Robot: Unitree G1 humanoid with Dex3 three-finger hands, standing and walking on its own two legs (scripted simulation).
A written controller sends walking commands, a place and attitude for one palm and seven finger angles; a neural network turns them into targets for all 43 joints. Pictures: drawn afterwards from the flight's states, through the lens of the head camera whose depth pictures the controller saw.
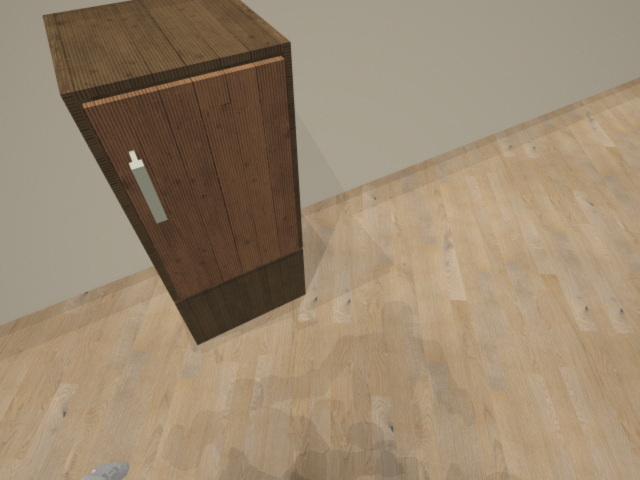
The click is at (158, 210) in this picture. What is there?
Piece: cupboard door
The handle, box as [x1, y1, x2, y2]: [129, 150, 167, 222]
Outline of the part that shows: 129,151 132,161 129,163 131,170 156,222 167,219 141,159 138,160 136,158 133,150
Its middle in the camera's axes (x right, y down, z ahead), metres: -0.35 -0.10 +0.77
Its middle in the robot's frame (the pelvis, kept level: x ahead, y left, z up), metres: +0.63 +0.38 -0.04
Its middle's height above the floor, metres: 0.73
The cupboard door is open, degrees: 0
